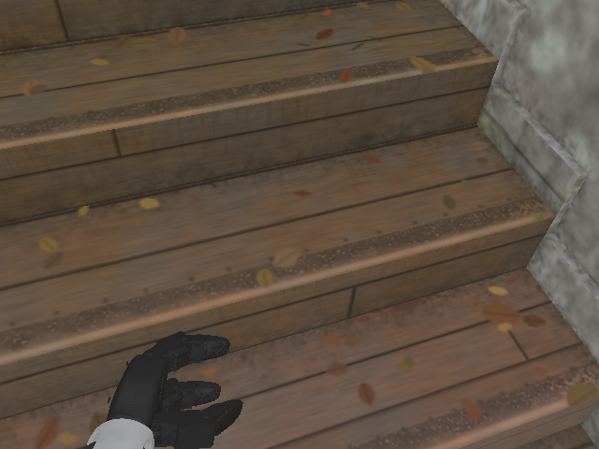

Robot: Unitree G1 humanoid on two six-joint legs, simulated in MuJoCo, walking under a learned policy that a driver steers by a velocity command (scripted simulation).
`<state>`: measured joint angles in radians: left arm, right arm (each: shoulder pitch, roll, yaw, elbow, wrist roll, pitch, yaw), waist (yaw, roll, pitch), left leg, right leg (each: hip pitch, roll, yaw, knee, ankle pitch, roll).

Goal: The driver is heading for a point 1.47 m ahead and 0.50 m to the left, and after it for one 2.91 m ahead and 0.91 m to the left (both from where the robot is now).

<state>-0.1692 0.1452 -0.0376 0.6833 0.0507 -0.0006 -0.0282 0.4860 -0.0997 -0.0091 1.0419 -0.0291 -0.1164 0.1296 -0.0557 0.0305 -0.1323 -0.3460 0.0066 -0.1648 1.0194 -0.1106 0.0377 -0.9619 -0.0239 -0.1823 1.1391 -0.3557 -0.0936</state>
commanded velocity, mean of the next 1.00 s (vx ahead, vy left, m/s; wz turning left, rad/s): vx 0.03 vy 0.00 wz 0.50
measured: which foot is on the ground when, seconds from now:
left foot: up 0.00-0.36, down 0.38-1.00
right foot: down 0.00-0.40, up 0.42-0.80, down 0.82-1.00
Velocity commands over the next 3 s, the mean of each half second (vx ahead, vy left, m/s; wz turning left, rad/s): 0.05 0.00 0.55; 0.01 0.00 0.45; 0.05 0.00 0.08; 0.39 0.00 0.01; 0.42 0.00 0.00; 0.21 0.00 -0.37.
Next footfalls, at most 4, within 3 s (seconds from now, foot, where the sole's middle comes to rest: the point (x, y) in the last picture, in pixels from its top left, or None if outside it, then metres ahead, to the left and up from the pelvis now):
0.38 left None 0.10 0.13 -0.66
0.82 right None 0.16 -0.09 -0.66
1.72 left None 0.15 0.20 -0.66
2.10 right None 0.40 0.18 -0.50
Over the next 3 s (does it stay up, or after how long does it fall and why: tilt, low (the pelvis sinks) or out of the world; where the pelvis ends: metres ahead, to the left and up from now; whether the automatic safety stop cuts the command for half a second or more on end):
stays up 0.56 0.43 0.43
